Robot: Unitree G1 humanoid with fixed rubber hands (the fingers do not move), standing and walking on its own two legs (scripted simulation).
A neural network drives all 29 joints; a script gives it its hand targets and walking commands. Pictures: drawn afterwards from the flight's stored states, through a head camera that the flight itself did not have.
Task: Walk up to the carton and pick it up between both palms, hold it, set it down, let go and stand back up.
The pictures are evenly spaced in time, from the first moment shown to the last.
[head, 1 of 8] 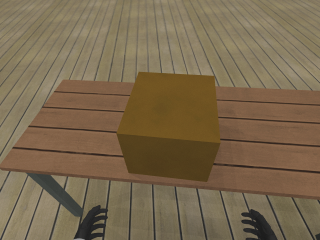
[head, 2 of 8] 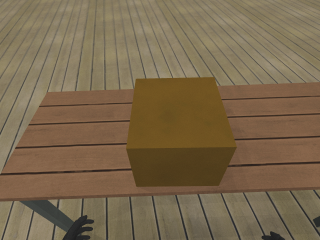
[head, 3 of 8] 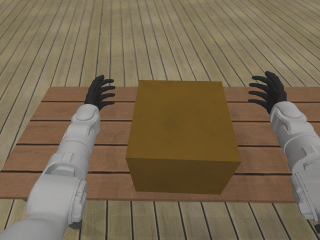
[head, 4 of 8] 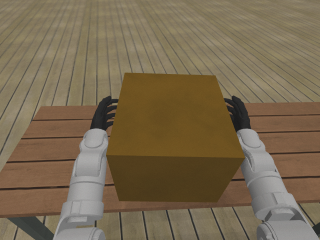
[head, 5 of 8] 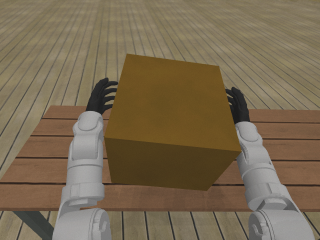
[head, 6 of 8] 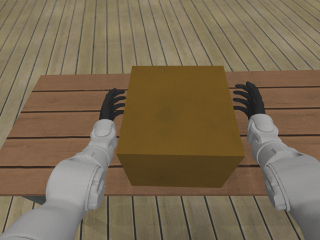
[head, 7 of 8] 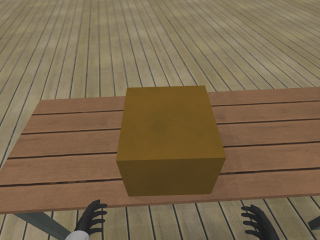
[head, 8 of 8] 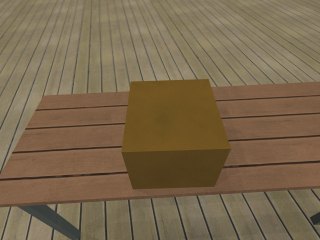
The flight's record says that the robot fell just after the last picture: no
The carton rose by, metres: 0.18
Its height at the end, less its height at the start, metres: +0.00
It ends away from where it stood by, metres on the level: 0.01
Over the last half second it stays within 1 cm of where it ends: yes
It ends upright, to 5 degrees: yes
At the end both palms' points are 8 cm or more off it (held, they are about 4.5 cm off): yes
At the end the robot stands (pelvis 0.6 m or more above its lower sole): yes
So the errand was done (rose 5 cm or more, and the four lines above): yes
